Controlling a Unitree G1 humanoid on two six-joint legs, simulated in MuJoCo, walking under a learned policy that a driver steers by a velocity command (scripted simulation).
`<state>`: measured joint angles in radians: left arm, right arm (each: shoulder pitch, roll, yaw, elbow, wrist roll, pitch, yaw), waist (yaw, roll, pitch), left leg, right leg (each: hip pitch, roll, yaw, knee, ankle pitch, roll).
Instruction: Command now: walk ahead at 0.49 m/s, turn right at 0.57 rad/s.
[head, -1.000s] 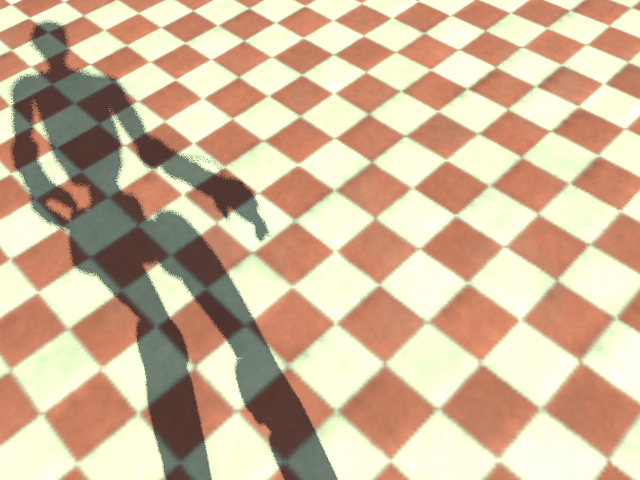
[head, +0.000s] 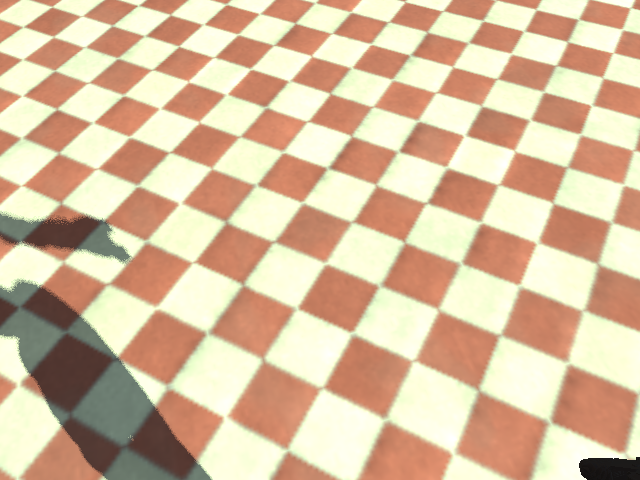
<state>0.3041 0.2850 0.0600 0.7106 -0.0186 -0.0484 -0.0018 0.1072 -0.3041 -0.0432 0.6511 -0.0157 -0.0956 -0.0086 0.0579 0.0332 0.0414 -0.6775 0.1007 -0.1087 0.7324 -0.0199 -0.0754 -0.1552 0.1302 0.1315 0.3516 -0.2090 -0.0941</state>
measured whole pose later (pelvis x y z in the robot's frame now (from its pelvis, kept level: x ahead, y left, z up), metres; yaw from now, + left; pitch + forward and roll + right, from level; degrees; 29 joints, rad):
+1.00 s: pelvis +0.50 -0.01 +0.00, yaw +0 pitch +1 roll -2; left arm 0.33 0.28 0.06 0.87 -0.02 -0.05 0.00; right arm 0.08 -0.28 -0.04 0.68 -0.01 -0.05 0.01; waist 0.09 0.04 0.04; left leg -0.52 0.04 -0.06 0.59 -0.07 -0.02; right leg -0.11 0.03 -0.02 0.35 -0.25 -0.01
